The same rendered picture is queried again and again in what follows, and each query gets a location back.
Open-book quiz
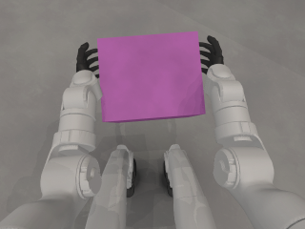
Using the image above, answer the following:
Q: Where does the robot left forearm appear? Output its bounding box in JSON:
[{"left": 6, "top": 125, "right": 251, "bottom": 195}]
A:
[{"left": 40, "top": 70, "right": 103, "bottom": 194}]

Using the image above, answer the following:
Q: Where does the robot right forearm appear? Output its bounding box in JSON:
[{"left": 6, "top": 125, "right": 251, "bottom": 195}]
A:
[{"left": 204, "top": 64, "right": 275, "bottom": 176}]

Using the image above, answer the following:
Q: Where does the robot right foot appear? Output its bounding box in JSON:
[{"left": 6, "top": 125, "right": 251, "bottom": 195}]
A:
[{"left": 163, "top": 161, "right": 173, "bottom": 197}]

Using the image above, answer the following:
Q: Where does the robot left foot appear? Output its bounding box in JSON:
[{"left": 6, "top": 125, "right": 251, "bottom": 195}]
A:
[{"left": 126, "top": 159, "right": 136, "bottom": 198}]

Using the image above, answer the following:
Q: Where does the robot right hand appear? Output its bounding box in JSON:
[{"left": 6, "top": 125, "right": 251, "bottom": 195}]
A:
[{"left": 198, "top": 35, "right": 224, "bottom": 74}]

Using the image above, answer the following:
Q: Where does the carton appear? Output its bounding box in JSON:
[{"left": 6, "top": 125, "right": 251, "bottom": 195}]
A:
[{"left": 97, "top": 31, "right": 206, "bottom": 123}]

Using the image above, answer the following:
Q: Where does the left robot upper arm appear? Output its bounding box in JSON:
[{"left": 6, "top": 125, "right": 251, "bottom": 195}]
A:
[{"left": 0, "top": 154, "right": 102, "bottom": 229}]

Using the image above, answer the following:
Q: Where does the robot foot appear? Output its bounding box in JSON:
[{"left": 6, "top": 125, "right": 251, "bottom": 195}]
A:
[
  {"left": 163, "top": 161, "right": 173, "bottom": 197},
  {"left": 126, "top": 159, "right": 136, "bottom": 198}
]

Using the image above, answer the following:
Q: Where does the robot left hand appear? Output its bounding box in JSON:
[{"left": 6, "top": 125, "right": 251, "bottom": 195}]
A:
[{"left": 76, "top": 42, "right": 100, "bottom": 78}]

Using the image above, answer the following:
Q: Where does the right robot upper arm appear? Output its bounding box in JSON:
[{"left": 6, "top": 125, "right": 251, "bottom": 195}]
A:
[{"left": 213, "top": 146, "right": 305, "bottom": 229}]

